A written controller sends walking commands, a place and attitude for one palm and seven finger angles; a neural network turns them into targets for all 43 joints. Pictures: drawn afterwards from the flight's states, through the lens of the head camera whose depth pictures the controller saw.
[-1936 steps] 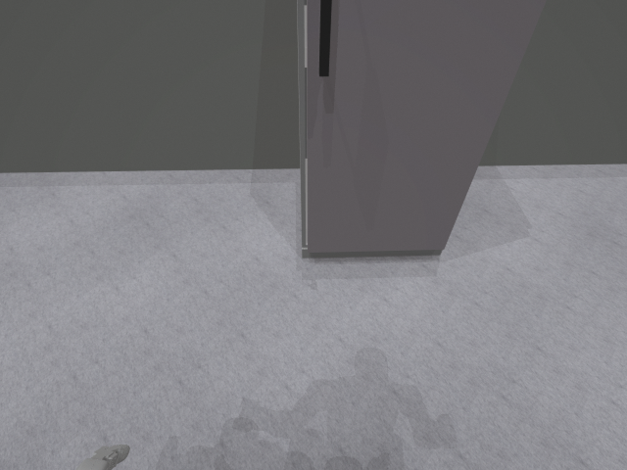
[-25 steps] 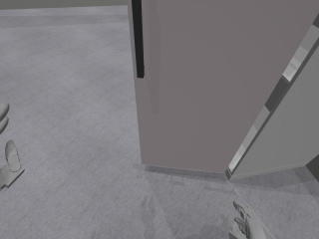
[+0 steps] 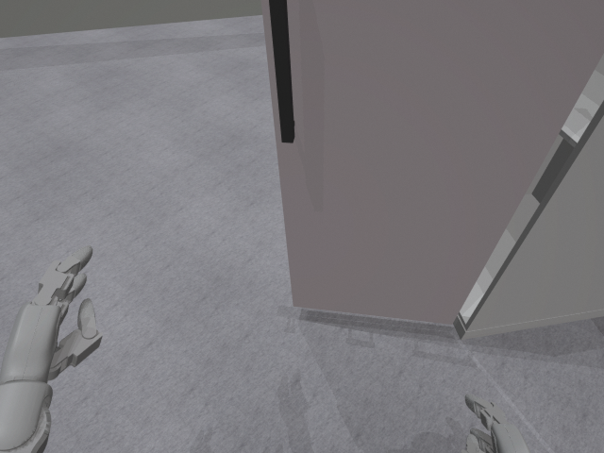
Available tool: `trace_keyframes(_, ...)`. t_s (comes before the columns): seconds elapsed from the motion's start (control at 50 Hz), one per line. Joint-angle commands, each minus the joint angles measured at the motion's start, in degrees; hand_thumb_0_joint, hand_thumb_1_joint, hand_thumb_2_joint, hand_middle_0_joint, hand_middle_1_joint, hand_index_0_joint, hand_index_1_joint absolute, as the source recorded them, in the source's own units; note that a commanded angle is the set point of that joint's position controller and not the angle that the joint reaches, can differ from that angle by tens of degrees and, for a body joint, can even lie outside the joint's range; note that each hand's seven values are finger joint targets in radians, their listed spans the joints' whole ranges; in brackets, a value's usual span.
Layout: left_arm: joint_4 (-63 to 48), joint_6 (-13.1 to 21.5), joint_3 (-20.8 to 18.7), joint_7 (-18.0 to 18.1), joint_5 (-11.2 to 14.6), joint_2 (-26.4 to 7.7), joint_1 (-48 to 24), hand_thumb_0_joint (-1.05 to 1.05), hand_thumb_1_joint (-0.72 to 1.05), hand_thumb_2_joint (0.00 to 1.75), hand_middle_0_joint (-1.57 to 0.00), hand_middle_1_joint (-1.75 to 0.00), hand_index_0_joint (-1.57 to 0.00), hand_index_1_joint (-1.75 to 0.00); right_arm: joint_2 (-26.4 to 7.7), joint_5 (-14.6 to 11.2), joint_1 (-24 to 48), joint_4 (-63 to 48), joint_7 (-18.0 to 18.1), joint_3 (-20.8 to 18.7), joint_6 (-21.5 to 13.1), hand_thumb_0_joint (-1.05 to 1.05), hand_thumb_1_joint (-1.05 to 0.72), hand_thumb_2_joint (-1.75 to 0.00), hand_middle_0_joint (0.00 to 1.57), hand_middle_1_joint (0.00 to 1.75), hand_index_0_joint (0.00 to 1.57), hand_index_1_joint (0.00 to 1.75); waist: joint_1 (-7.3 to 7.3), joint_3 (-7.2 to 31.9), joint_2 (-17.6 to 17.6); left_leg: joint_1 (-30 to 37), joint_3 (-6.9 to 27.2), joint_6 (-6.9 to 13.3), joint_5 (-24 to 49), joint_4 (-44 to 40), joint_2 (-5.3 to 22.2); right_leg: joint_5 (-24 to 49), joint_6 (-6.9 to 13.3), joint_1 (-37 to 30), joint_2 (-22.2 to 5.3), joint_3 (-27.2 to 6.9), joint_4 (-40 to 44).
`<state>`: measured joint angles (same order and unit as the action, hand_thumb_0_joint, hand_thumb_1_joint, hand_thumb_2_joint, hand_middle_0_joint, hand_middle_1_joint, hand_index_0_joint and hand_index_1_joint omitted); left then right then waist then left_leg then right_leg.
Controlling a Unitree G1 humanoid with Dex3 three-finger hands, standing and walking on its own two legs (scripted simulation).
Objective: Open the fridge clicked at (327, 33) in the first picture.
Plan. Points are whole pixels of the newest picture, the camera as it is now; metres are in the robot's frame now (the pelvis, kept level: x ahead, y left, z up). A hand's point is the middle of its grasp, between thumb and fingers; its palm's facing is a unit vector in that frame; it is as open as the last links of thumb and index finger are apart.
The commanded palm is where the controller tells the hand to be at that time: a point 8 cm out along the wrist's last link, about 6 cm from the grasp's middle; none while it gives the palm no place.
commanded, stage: let the arm hang, fingers relaxed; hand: left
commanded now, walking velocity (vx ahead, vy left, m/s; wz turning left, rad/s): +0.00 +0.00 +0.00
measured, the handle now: (282, 30) +0.68 +0.08 +0.26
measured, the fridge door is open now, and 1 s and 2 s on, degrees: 73 73 73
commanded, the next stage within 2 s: look to check the result in 1.02 s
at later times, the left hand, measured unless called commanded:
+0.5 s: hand out of the picture -0.02 +0.21 -0.17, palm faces +0.03 -0.96 -0.28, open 7.3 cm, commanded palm none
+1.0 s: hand out of the picture +0.13 +0.21 -0.14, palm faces -0.01 -0.96 -0.29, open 7.4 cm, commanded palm none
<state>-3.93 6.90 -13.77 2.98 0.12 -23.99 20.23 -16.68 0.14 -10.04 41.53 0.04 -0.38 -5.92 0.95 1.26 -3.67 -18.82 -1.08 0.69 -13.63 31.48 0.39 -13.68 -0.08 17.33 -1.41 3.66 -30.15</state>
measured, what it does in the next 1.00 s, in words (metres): stands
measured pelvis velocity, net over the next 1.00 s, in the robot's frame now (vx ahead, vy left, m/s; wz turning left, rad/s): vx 0.02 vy -0.01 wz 0.01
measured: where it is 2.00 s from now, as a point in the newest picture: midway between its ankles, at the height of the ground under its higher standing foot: outside the picture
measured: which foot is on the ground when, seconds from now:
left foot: down 0.00-1.00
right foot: down 0.00-1.00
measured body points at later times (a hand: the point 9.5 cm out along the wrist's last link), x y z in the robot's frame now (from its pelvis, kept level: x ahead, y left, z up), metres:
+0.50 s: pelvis -0.01 -0.01 +0.00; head +0.03 -0.01 +0.45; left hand -0.02 +0.26 -0.15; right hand -0.01 -0.28 -0.15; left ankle +0.03 +0.11 -0.73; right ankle +0.02 -0.12 -0.73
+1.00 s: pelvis +0.02 -0.01 +0.01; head +0.05 -0.02 +0.46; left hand +0.13 +0.26 -0.12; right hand +0.11 -0.29 -0.13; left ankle +0.03 +0.11 -0.73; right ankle +0.02 -0.12 -0.73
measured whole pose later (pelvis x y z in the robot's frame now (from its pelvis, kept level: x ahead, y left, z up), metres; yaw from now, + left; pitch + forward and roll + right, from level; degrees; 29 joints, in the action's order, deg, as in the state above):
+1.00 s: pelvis +0.02 -0.01 +0.01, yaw +0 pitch +0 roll +0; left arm 62.2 0.8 -1.0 -0.5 -0.8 -15.7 3.6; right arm -16.9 1.6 -5.9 62.3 0.4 -0.6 -0.1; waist -0.4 -2.5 -0.9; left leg -11.1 -1.0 -0.3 -11.0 21.9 0.4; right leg -12.7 0.7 10.7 -1.1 3.8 -23.1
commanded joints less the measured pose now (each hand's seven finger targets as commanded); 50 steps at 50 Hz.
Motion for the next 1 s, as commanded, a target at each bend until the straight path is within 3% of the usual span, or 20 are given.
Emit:
trace_keyframes(0.0, 20.02, -6.17, 7.74, -3.13, -1.39, -1.88, -3.05, 0.0, 0.9, 0.9, -0.2, -0.3, -0.2, -0.3, -12.01, 0.43, 4.05, -3.05, -0.16, -3.15, 2.22, 0.0, -0.9, -0.9, 0.2, 0.3, 0.2, 0.3, -1.06, 1.53, 6.27, -7.12, 10.28, 3.91, 3.62, -6.72, 8.84, -5.4, 2.38, -2.08, -2.26, -2.89, -3.1)
trace_keyframes(0.04, 26.7, -5.84, 8.12, -2.99, -2.07, -3.05, -5.65, 0.0, 0.9, 0.9, -0.2, -0.3, -0.2, -0.3, -11.72, 1.05, 2.86, -1.1, -0.1, -3.04, 3.05, 0.0, -0.9, -0.9, 0.2, 0.3, 0.2, 0.3, -1.07, 3.13, 15.68, -4.66, 8.32, 3.0, 2.79, -2.96, 5.69, -3.47, 3.46, -2.11, -4.87, -5.68, 1.69)
trace_keyframes(0.06, 30.04, -5.95, 8.55, -2.79, -2.17, -3.61, -7.08, 0.0, 0.9, 0.9, -0.2, -0.3, -0.2, -0.3, -10.58, 1.14, 1.71, -0.29, -0.12, -2.82, 3.76, 0.0, -0.9, -0.9, 0.2, 0.3, 0.2, 0.3, -1.72, 3.13, 18.4, -2.66, 6.43, 2.25, 1.42, 0.12, 3.39, -4.47, 4.75, 0.04, -7.39, -8.21, 4.74)
trace_keyframes(0.1, 35.54, -6.78, 9.51, -2.33, -2.03, -3.3, -10.76, 0.0, 0.9, 0.9, -0.2, -0.3, -0.2, -0.3, -8.08, 1.69, -0.85, 2.29, 0.18, -2.56, 5.4, 0.0, -0.9, -0.9, 0.2, 0.3, 0.2, 0.3, -2.87, 1.77, 19.21, 1.74, 1.5, 0.92, -3.23, 6.58, 0.06, -7.15, 7.37, 5.04, -11.52, -11.13, 9.82)
trace_keyframes(0.12, 37.67, -7.06, 9.88, -2.1, -2.0, -3.08, -11.96, 0.0, 0.9, 0.9, -0.2, -0.3, -0.2, -0.3, -7.4, 1.95, -1.74, 3.27, 0.41, -2.52, 6.02, 0.0, -0.9, -0.9, 0.2, 0.3, 0.2, 0.3, -3.07, 1.37, 17.41, 3.02, 0.46, 0.82, -3.78, 8.01, -0.24, -6.54, 8.05, 5.95, -12.0, -11.41, 10.6)
trace_keyframes(0.16, 41.59, -7.34, 10.41, -1.78, -1.96, -2.7, -12.81, 0.0, 0.9, 0.9, -0.2, -0.3, -0.2, -0.3, -6.61, 1.99, -2.8, 4.82, 0.64, -2.33, 6.59, 0.0, -0.9, -0.9, 0.2, 0.3, 0.2, 0.3, -3.42, 1.37, 10.85, 5.63, 0.95, 0.87, -1.18, 6.46, 0.56, -6.88, 7.52, 6.89, -10.94, -10.22, 9.87)
trace_keyframes(0.2, 45.77, -7.6, 10.91, -1.97, -1.67, -0.89, -12.01, 0.0, 0.9, 0.9, -0.2, -0.3, -0.2, -0.3, -5.66, 1.99, -2.95, 6.9, 0.57, -1.95, 6.63, 0.0, -0.9, -0.9, 0.2, 0.3, 0.2, 0.3, -3.16, -0.79, -0.15, 4.14, 5.07, 1.53, -0.61, -0.59, 3.37, -12.09, 5.21, 7.57, -7.38, -7.53, 6.93)
trace_keyframes(0.24, 49.67, -7.81, 10.69, -2.2, -1.44, -0.26, -9.44, 0.0, 0.9, 0.9, -0.2, -0.3, -0.2, -0.3, -7.28, 2.28, -1.45, 7.99, 0.63, -2.14, 6.57, 0.0, -0.9, -0.9, 0.2, 0.3, 0.2, 0.3, -1.34, -3.75, -9.48, -5.69, 10.25, 2.61, -11.2, -10.4, 6.1, -13.96, 3.01, 1.62, -2.93, -4.43, 3.14)
trace_keyframes(0.26, 51.41, -7.69, 10.45, -2.32, -1.51, -0.78, -7.62, 0.0, 0.9, 0.9, -0.2, -0.3, -0.2, -0.3, -8.61, 2.16, -0.95, 8.27, 0.78, -2.33, 6.47, 0.0, -0.9, -0.9, 0.2, 0.3, 0.2, 0.3, -0.15, -3.24, -10.68, -8.71, 12.02, 3.16, -13.75, -13.19, 7.06, -11.23, 2.58, -3.0, -1.73, -3.31, 1.38)
trace_keyframes(0.3, 54.76, -7.25, 9.68, -2.53, -1.41, 0.74, -4.5, 0.0, 0.9, 0.9, -0.2, -0.3, -0.2, -0.3, -8.61, 2.12, -1.12, 9.44, 1.25, -2.88, 6.18, 0.0, -0.9, -0.9, 0.2, 0.3, 0.2, 0.3, 0.93, 1.21, -12.58, -9.28, 12.45, 3.72, -14.63, -14.8, 7.64, -7.23, 2.67, -8.89, -0.99, -2.94, -0.59)
trace_keyframes(0.34, 57.13, -6.89, 9.89, -2.67, -1.28, 1.12, -4.1, 0.0, 0.9, 0.9, -0.2, -0.3, -0.2, -0.3, -7.66, 1.86, -2.17, 10.72, 1.48, -2.99, 6.14, 0.0, -0.9, -0.9, 0.2, 0.3, 0.2, 0.3, 0.72, 2.65, -9.14, -6.99, 10.24, 3.02, -11.85, -12.73, 6.43, -5.5, 3.01, -9.82, -1.8, -3.77, 2.27)
trace_keyframes(0.36, 57.71, -6.62, 9.92, -2.7, -1.25, 0.89, -4.44, 0.0, 0.9, 0.9, -0.2, -0.3, -0.2, -0.3, -7.64, 1.66, -3.22, 11.0, 1.6, -3.11, 6.06, 0.0, -0.9, -0.9, 0.2, 0.3, 0.2, 0.3, 0.45, 3.55, -4.62, -4.5, 9.37, 2.72, -8.48, -10.9, 6.0, -4.82, 3.31, -9.26, -2.35, -4.31, 4.13)
trace_keyframes(0.4, 58.93, -6.2, 10.01, -2.65, -1.19, 0.57, -6.5, 0.0, 0.9, 0.9, -0.2, -0.3, -0.2, -0.3, -6.62, 1.42, -5.22, 12.53, 1.62, -3.19, 5.94, 0.0, -0.9, -0.9, 0.2, 0.3, 0.2, 0.3, -0.75, 3.12, 0.51, -1.83, 7.09, 2.11, -4.72, -7.42, 4.7, -5.29, 4.18, -7.24, -4.79, -6.64, 7.8)
trace_keyframes(0.44, 59.68, -6.29, 9.86, -2.6, -1.24, -0.49, -9.07, 0.0, 0.9, 0.9, -0.2, -0.3, -0.2, -0.3, -6.45, 1.5, -6.6, 13.75, 1.5, -3.47, 6.41, 0.0, -0.9, -0.9, 0.2, 0.3, 0.2, 0.3, -1.89, -0.96, 4.17, -0.37, 6.01, 1.73, -7.46, -5.58, 3.48, -12.43, 5.29, -1.42, -6.29, -8.44, 11.32)
trace_keyframes(0.48, 60.53, -6.21, 9.8, -2.56, -1.31, -1.06, -10.32, 0.0, 0.9, 0.9, -0.2, -0.3, -0.2, -0.3, -6.49, 1.58, -7.37, 14.74, 1.38, -3.54, 6.45, 0.0, -0.9, -0.9, 0.2, 0.3, 0.2, 0.3, -2.46, -2.69, 5.92, 2.28, 5.53, 1.76, -5.32, -4.71, 3.41, -13.87, 5.64, 1.89, -6.81, -8.63, 12.85)
trace_keyframes(0.62, 63.12, -6.06, 10.15, -2.48, -1.15, -1.64, -11.53, 0.0, 0.9, 0.9, -0.2, -0.3, -0.2, -0.3, -8.03, 1.63, -3.81, 16.51, 1.21, -3.02, 5.87, 0.0, -0.9, -0.9, 0.2, 0.3, 0.2, 0.3, -1.31, -4.12, 4.91, 1.49, 7.24, 1.89, -3.19, -10.28, 5.4, -8.87, 3.9, -1.65, -4.92, -6.54, 11.32)
trace_keyframes(0.7, 63.91, -5.69, 10.35, -2.44, -1.07, -1.97, -12.11, 0.0, 0.9, 0.9, -0.2, -0.3, -0.2, -0.3, -8.5, 1.48, -1.08, 17.08, 1.13, -2.46, 5.17, 0.0, -0.9, -0.9, 0.2, 0.3, 0.2, 0.3, -0.65, -1.36, 3.02, 2.66, 7.58, 1.92, 2.92, -12.04, 6.19, -0.52, 3.17, -6.47, -4.81, -5.69, 9.75)
trace_keyframes(0.78, 63.95, -5.24, 10.61, -2.34, -1.05, -2.26, -13.59, 0.0, 0.9, 0.9, -0.2, -0.3, -0.2, -0.3, -8.71, 1.35, 1.0, 17.58, 1.09, -2.25, 4.9, 0.0, -0.9, -0.9, 0.2, 0.3, 0.2, 0.3, -0.71, 0.91, 4.19, 5.81, 6.34, 1.37, 9.75, -11.7, 6.15, 7.04, 2.71, -8.72, -5.38, -5.38, 9.34)
trace_keyframes(0.98, 63.68, -5.07, 10.6, -2.32, -1.04, -3.24, -16.3, 0.0, 0.9, 0.9, -0.2, -0.3, -0.2, -0.3, -10.14, 1.27, 4.63, 18.35, 1.22, -1.82, 4.7, 0.0, -0.9, -0.9, 0.2, 0.3, 0.2, 0.3, -0.85, 1.95, 2.55, 9.44, 5.43, 0.8, 14.33, -12.88, 6.42, 10.89, 2.39, -10.49, -5.75, -5.43, 10.48)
